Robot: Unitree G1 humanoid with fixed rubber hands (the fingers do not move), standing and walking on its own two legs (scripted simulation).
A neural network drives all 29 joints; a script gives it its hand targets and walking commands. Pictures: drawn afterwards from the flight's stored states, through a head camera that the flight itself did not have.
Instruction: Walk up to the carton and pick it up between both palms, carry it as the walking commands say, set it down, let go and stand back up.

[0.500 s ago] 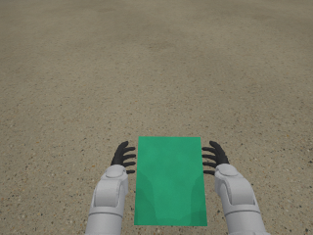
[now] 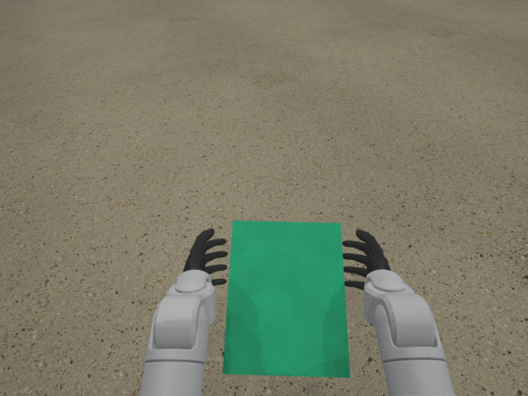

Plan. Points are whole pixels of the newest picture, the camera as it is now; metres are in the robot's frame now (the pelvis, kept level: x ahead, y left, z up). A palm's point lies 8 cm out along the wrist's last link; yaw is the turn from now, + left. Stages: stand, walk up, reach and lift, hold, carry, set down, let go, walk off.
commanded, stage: carry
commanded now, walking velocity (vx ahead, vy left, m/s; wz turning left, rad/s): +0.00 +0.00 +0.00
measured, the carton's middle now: (283, 296) +0.31 +0.00 -0.03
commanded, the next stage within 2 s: none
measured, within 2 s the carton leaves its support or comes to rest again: neither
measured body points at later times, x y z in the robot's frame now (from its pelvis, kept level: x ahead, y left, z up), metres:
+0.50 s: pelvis +0.00 +0.00 +0.00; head -0.02 +0.01 +0.45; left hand +0.30 +0.14 +0.07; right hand +0.30 -0.13 +0.07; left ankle -0.05 +0.10 -0.73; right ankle +0.04 -0.12 -0.73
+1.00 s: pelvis +0.04 +0.00 +0.00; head +0.00 -0.01 +0.44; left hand +0.31 +0.13 +0.10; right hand +0.31 -0.13 +0.09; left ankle -0.05 +0.10 -0.73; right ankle +0.05 -0.13 -0.73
